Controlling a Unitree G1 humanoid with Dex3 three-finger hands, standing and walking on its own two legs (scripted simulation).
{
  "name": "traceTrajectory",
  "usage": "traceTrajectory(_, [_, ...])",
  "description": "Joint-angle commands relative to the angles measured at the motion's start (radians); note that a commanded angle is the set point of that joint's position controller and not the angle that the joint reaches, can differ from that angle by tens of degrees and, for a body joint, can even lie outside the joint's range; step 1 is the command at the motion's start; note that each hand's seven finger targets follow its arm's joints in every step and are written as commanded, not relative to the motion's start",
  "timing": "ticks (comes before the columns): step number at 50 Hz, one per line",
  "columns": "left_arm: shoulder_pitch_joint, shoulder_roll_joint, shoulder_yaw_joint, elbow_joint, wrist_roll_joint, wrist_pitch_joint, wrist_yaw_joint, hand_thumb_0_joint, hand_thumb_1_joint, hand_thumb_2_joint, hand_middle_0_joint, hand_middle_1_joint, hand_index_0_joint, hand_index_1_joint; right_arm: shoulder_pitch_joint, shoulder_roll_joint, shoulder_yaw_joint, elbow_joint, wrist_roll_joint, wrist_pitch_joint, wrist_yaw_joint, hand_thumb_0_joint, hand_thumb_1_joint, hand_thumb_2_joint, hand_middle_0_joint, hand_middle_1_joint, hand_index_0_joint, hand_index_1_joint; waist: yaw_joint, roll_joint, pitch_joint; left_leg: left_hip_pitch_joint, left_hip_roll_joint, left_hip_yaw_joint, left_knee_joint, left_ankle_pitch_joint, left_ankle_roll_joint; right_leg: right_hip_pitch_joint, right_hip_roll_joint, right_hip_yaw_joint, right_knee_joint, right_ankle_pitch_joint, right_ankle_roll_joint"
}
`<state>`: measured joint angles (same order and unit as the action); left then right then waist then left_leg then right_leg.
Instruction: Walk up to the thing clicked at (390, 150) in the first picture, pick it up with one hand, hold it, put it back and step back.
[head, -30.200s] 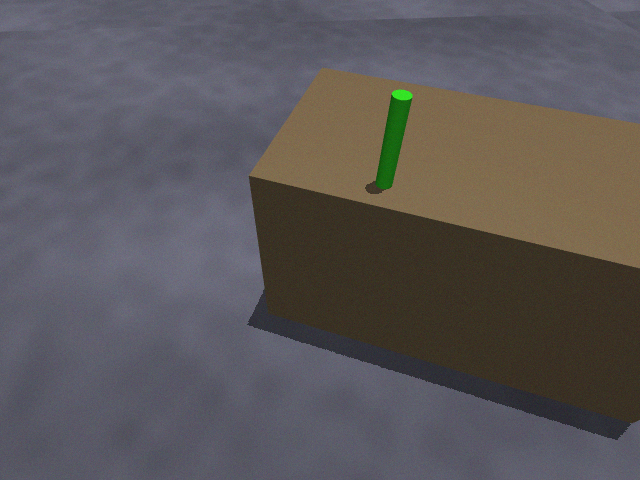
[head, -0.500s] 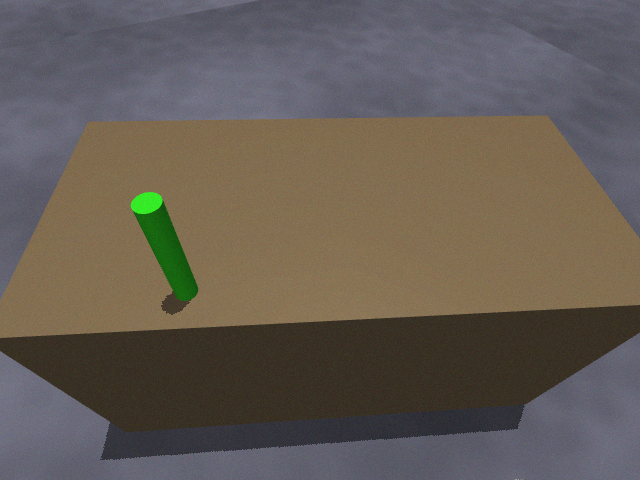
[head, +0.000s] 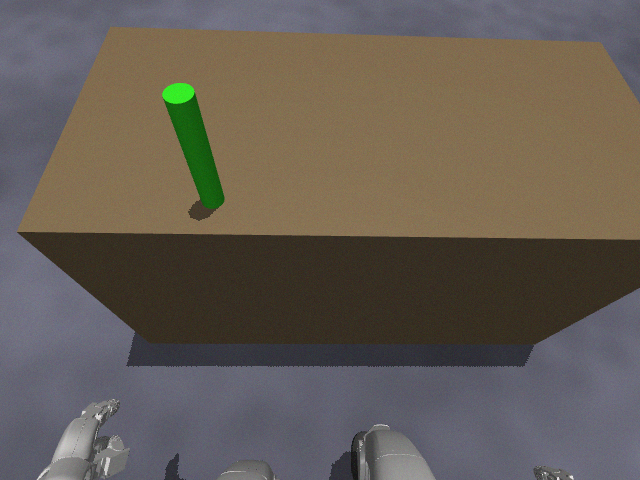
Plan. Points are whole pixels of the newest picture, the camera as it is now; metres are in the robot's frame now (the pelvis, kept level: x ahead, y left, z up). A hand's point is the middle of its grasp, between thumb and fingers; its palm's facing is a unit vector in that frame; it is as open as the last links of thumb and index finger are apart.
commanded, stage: step back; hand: left
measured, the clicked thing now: (198, 155) +0.55 +0.18 +0.01
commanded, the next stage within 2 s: none
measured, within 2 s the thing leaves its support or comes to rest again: neither
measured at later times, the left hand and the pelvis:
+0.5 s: hand out of the picture -0.01 +0.26 -0.13, palm faces -0.12 -0.91 -0.40, open 7.4 cm; pelvis -0.12 +0.00 +0.01, yaw -6 degrees
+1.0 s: hand out of the picture -0.14 +0.29 -0.14, palm faces -0.06 -0.94 -0.34, open 7.4 cm; pelvis -0.27 +0.03 +0.02, yaw -4 degrees
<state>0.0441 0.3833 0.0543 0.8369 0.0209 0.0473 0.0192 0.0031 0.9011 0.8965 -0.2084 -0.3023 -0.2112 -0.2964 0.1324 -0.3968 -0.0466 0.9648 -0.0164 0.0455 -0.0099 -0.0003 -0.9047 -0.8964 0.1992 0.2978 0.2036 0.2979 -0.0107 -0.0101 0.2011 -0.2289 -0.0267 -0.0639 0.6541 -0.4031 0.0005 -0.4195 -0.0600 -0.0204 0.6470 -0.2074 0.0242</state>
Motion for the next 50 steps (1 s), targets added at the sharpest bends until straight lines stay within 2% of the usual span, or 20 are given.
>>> traceTrajectory(1, [0.056,0.164,0.053,-0.090,-0.019,0.006,0.005,0.000,0.900,0.900,-0.200,-0.300,-0.200,-0.300,0.064,-0.318,-0.091,-0.068,-0.039,-0.027,-0.006,0.000,-0.900,-0.900,0.200,0.300,0.200,0.300,0.015,0.229,-0.277,0.184,0.313,-0.368,-0.328,0.555,0.119,-0.080,0.121,0.050,0.227,-0.257,-0.049])
traceTrajectory(2, [-0.015,0.202,0.072,-0.091,-0.001,0.008,0.022,0.000,0.900,0.900,-0.200,-0.300,-0.200,-0.300,0.035,-0.382,-0.101,-0.095,-0.030,-0.025,0.001,0.000,-0.900,-0.900,0.200,0.300,0.200,0.300,-0.041,0.253,-0.241,-0.003,0.408,-0.436,-0.336,0.537,0.260,-0.033,0.167,0.151,0.390,-0.474,-0.026])
traceTrajectory(3, [-0.046,0.213,0.075,-0.084,0.008,0.006,0.025,0.000,0.900,0.900,-0.200,-0.300,-0.200,-0.300,0.008,-0.364,-0.100,-0.105,-0.027,-0.031,-0.004,0.000,-0.900,-0.900,0.200,0.300,0.200,0.300,-0.047,0.258,-0.196,-0.085,0.432,-0.472,-0.360,0.496,0.304,-0.010,0.158,0.207,0.519,-0.450,-0.027])
traceTrajectory(6, [0.093,0.190,0.072,-0.040,-0.021,0.003,0.011,0.000,0.900,0.900,-0.200,-0.300,-0.200,-0.300,-0.115,-0.223,-0.063,-0.136,-0.029,-0.036,-0.018,0.000,-0.900,-0.900,0.200,0.300,0.200,0.300,0.062,0.147,-0.175,0.076,0.224,-0.129,-0.238,0.667,0.174,-0.131,0.187,0.235,0.604,-0.269,-0.045])
traceTrajectory(14, [0.076,0.164,0.064,-0.075,-0.004,-0.026,0.006,0.000,0.900,0.900,-0.200,-0.300,-0.200,-0.300,0.039,-0.218,-0.072,-0.142,-0.006,-0.028,-0.024,0.000,-0.900,-0.900,0.200,0.300,0.200,0.300,-0.034,0.155,-0.241,0.262,0.271,-0.141,-0.143,0.698,0.237,-0.041,0.110,0.135,0.181,-0.295,0.013])
traceTrajectory(19, [0.227,0.159,0.067,-0.006,0.013,-0.038,0.000,0.000,0.900,0.900,-0.200,-0.300,-0.200,-0.300,-0.052,-0.242,-0.075,-0.180,0.009,-0.011,-0.010,0.000,-0.900,-0.900,0.200,0.300,0.200,0.300,0.033,0.170,-0.297,0.091,0.249,-0.121,-0.076,0.498,0.176,0.234,0.094,0.029,-0.215,-0.014,-0.035])
traceTrajectory(20, [0.232,0.185,0.073,-0.004,0.020,-0.043,0.002,0.000,0.900,0.900,-0.200,-0.300,-0.200,-0.300,-0.059,-0.216,-0.066,-0.185,0.016,-0.010,-0.009,0.000,-0.900,-0.900,0.200,0.300,0.200,0.300,0.041,0.120,-0.308,0.028,0.217,-0.106,-0.043,0.412,0.132,0.287,0.063,0.093,-0.248,0.082,-0.055])
traceTrajectory(21, [0.216,0.252,0.092,-0.016,0.031,-0.049,0.001,0.000,0.900,0.900,-0.200,-0.300,-0.200,-0.300,-0.056,-0.185,-0.056,-0.194,0.025,-0.011,-0.007,0.000,-0.900,-0.900,0.200,0.300,0.200,0.300,0.032,-0.039,-0.298,-0.122,0.119,-0.073,0.052,0.267,0.069,0.336,-0.063,0.301,-0.240,0.184,-0.106])
traceTrajectory(22, [0.162,0.315,0.105,-0.038,0.014,-0.042,-0.005,0.000,0.900,0.900,-0.200,-0.300,-0.200,-0.300,-0.087,-0.150,-0.047,-0.205,0.026,-0.012,-0.013,0.000,-0.900,-0.900,0.200,0.300,0.200,0.300,0.050,-0.201,-0.237,-0.194,-0.050,0.017,0.203,-0.032,0.016,0.246,-0.214,0.453,-0.293,0.248,-0.248])
traceTrajectory(23, [0.102,0.347,0.108,-0.076,0.025,-0.047,-0.004,0.000,0.900,0.900,-0.200,-0.300,-0.200,-0.300,-0.076,-0.175,-0.060,-0.188,0.019,-0.003,-0.025,0.000,-0.900,-0.900,0.200,0.300,0.200,0.300,0.061,-0.256,-0.199,-0.163,-0.053,-0.041,0.439,-0.248,0.000,0.112,-0.330,0.574,-0.316,0.309,-0.344])
traceTrajectory(24, [0.085,0.315,0.104,-0.092,0.022,-0.048,-0.001,0.000,0.900,0.900,-0.200,-0.300,-0.200,-0.300,-0.041,-0.204,-0.068,-0.175,0.019,-0.003,-0.024,0.000,-0.900,-0.900,0.200,0.300,0.200,0.300,0.042,-0.212,-0.168,-0.151,-0.033,-0.096,0.521,-0.243,-0.002,0.060,-0.329,0.562,-0.315,0.318,-0.341])
traceTrajectory(27, [0.024,0.223,0.087,-0.121,0.013,-0.042,0.006,0.000,0.900,0.900,-0.200,-0.300,-0.200,-0.300,0.025,-0.182,-0.052,-0.139,0.028,-0.009,-0.020,0.000,-0.900,-0.900,0.200,0.300,0.200,0.300,-0.001,-0.112,-0.179,-0.205,-0.099,-0.096,0.546,-0.116,-0.004,0.161,-0.150,0.262,-0.228,0.403,-0.227])
traceTrajectory(34, [0.132,0.210,0.087,-0.133,0.017,-0.018,0.013,0.000,0.900,0.900,-0.200,-0.300,-0.200,-0.300,0.038,-0.158,-0.036,-0.163,0.010,-0.034,-0.032,0.000,-0.900,-0.900,0.200,0.300,0.200,0.300,0.065,-0.201,-0.275,-0.214,-0.009,-0.005,0.100,-0.117,-0.029,0.433,-0.162,0.249,-0.111,0.499,-0.229])
traceTrajectory(38, [0.075,0.216,0.074,-0.155,0.000,0.008,0.000,0.000,0.900,0.900,-0.200,-0.300,-0.200,-0.300,0.126,-0.172,-0.062,-0.120,-0.011,-0.043,-0.025,0.000,-0.900,-0.900,0.200,0.300,0.200,0.300,0.010,-0.150,-0.291,0.031,0.009,0.034,-0.274,0.245,0.013,0.256,-0.102,0.212,-0.013,0.287,-0.140])
traceTrajectory(39, [0.082,0.187,0.065,-0.160,-0.001,0.013,-0.004,0.000,0.900,0.900,-0.200,-0.300,-0.200,-0.300,0.125,-0.224,-0.079,-0.123,-0.025,-0.044,-0.023,0.000,-0.900,-0.900,0.200,0.300,0.200,0.300,0.013,-0.014,-0.288,0.106,0.141,-0.151,-0.280,0.285,0.063,0.095,-0.032,0.175,0.055,0.078,-0.094])
traceTrajectory(40, [0.052,0.162,0.061,-0.173,-0.006,0.009,-0.002,0.000,0.900,0.900,-0.200,-0.300,-0.200,-0.300,0.078,-0.330,-0.096,-0.139,-0.031,-0.040,-0.015,0.000,-0.900,-0.900,0.200,0.300,0.200,0.300,0.002,0.230,-0.245,0.091,0.352,-0.419,-0.352,0.344,0.178,-0.092,0.149,0.073,0.232,-0.302,-0.049])
traceTrajectory(41, [-0.019,0.206,0.086,-0.172,0.008,0.010,0.013,0.000,0.900,0.900,-0.200,-0.300,-0.200,-0.300,0.048,-0.386,-0.109,-0.159,-0.027,-0.041,-0.013,0.000,-0.900,-0.900,0.200,0.300,0.200,0.300,-0.052,0.267,-0.199,-0.135,0.466,-0.523,-0.394,0.322,0.303,-0.003,0.152,0.178,0.458,-0.459,-0.032])
traceTrajectory(42, [-0.001,0.232,0.093,-0.152,0.010,0.012,0.011,0.000,0.900,0.900,-0.200,-0.300,-0.200,-0.300,-0.006,-0.342,-0.101,-0.164,-0.028,-0.049,-0.020,0.000,-0.900,-0.900,0.200,0.300,0.200,0.300,-0.018,0.212,-0.153,-0.189,0.457,-0.495,-0.389,0.314,0.306,0.020,0.137,0.238,0.581,-0.415,-0.036])
traceTrajectory(45, [0.144,0.197,0.090,-0.091,-0.011,0.017,-0.002,0.000,0.900,0.900,-0.200,-0.300,-0.200,-0.300,-0.092,-0.226,-0.068,-0.187,-0.031,-0.055,-0.024,0.000,-0.900,-0.900,0.200,0.300,0.200,0.300,0.080,0.124,-0.152,-0.063,0.252,-0.164,-0.296,0.472,0.179,-0.076,0.189,0.245,0.662,-0.265,-0.045])
traceTrajectory(50, [0.135,0.174,0.082,-0.103,0.008,0.002,-0.004,0.000,0.900,0.900,-0.200,-0.300,-0.200,-0.300,0.026,-0.203,-0.074,-0.180,-0.012,-0.049,-0.025,0.000,-0.900,-0.900,0.200,0.300,0.200,0.300,0.004,0.153,-0.219,0.198,0.258,-0.153,-0.215,0.563,0.218,-0.121,0.150,0.204,0.467,-0.281,0.020])
